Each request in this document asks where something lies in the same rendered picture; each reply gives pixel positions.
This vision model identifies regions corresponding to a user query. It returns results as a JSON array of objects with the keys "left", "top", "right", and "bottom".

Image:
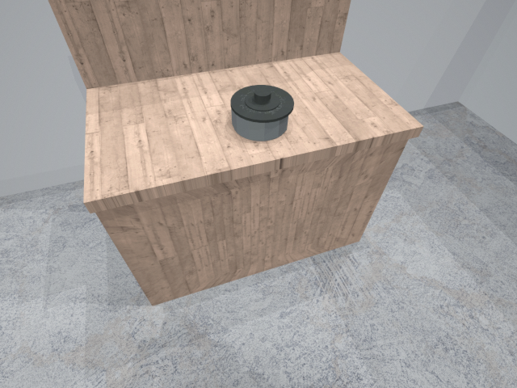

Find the lid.
[{"left": 230, "top": 85, "right": 294, "bottom": 123}]

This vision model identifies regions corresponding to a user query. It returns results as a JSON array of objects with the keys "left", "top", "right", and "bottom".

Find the pot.
[{"left": 231, "top": 108, "right": 288, "bottom": 141}]

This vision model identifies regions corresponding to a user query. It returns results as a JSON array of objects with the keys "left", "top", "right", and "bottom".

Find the table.
[{"left": 48, "top": 0, "right": 424, "bottom": 306}]

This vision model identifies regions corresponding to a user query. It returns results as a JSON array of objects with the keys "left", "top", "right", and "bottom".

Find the knob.
[{"left": 254, "top": 87, "right": 271, "bottom": 102}]

